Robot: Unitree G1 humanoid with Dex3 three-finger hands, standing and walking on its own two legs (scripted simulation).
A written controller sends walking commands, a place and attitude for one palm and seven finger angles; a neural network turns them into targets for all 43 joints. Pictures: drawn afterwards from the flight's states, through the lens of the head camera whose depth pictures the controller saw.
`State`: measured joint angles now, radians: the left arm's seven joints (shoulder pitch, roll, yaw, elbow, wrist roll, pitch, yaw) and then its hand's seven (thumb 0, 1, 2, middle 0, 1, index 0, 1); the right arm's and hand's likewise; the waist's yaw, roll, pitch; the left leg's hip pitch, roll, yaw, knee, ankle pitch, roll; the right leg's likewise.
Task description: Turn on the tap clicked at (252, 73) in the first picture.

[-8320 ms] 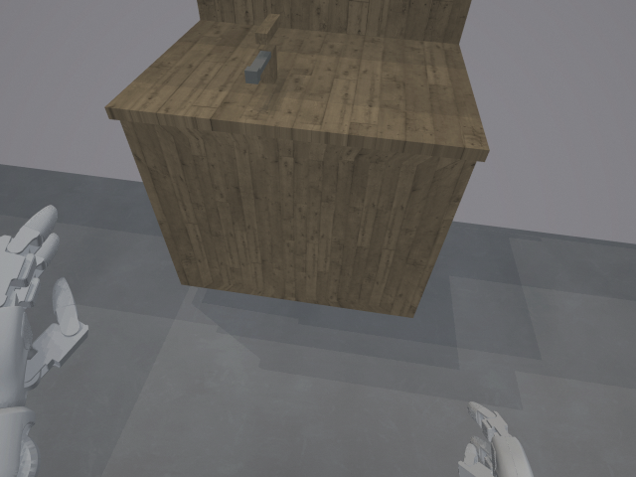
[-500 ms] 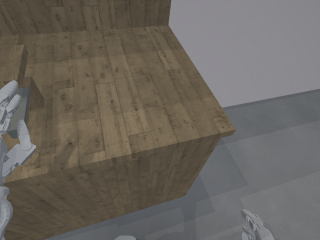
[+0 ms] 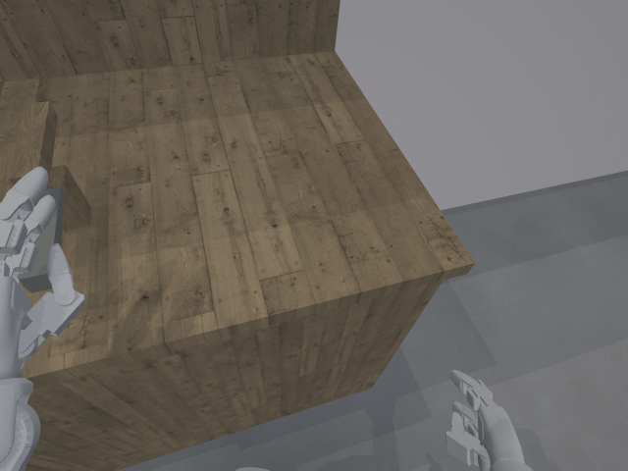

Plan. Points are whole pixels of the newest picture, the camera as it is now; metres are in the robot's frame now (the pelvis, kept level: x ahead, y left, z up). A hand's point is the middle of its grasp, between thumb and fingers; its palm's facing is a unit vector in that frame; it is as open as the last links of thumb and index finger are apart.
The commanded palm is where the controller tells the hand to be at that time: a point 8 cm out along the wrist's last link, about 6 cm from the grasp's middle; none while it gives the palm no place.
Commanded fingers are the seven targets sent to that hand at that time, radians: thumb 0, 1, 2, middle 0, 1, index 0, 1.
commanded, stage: look again from close up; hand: left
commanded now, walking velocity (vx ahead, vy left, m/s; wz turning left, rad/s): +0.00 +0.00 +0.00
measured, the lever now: (40, 274) +0.27 +0.33 +0.10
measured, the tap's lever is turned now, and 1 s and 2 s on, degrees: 0 0 0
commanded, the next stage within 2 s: shuffle to correct the standing spot in 0.28 s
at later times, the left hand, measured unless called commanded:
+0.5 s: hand (89, 295) +0.23 +0.24 +0.15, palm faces +0.35 -0.86 -0.37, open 7.4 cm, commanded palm +0.17 +0.28 +0.18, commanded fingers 0.00 0.90 0.90 -0.20 -0.30 -0.20 -0.30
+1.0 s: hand (32, 378) +0.15 +0.25 +0.16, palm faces +0.34 -0.79 -0.51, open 7.4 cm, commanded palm +0.10 +0.29 +0.18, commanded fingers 0.00 0.90 0.90 -0.20 -0.30 -0.20 -0.30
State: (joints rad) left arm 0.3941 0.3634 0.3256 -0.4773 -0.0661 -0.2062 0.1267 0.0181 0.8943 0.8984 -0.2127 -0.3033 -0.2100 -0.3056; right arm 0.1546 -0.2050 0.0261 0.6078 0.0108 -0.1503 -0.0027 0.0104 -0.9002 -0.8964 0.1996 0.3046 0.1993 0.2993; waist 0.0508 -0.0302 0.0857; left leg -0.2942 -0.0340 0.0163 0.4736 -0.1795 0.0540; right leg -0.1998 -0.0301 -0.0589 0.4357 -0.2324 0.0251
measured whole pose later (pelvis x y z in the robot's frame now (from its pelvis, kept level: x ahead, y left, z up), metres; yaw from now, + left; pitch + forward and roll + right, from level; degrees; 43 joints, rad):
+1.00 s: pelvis -0.06 +0.01 -0.02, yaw +0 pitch +0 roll -2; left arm 0.48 0.42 0.42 -0.59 -0.04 -0.25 0.11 0.02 0.89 0.90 -0.22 -0.30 -0.21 -0.31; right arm 0.14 -0.22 0.02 0.54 -0.02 -0.10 -0.02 0.01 -0.90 -0.90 0.20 0.30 0.20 0.30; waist 0.05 0.04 0.16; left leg -0.48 -0.02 0.02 0.62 -0.19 0.06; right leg -0.35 0.01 -0.02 0.60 -0.25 0.02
